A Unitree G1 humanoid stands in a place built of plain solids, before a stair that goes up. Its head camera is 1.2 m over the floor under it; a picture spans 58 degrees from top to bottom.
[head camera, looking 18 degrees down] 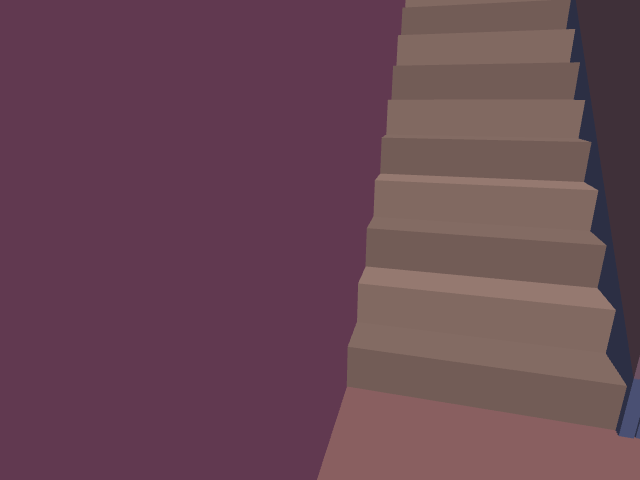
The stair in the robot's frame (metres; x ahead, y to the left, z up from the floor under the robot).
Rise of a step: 0.20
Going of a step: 0.22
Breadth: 1.05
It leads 15 degrees to the right of straight ahead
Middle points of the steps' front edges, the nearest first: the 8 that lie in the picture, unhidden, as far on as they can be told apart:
1.48 -0.62 0.20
1.69 -0.68 0.40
1.90 -0.73 0.60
2.12 -0.79 0.80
2.33 -0.85 1.00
2.54 -0.90 1.20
2.75 -0.96 1.40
2.97 -1.01 1.60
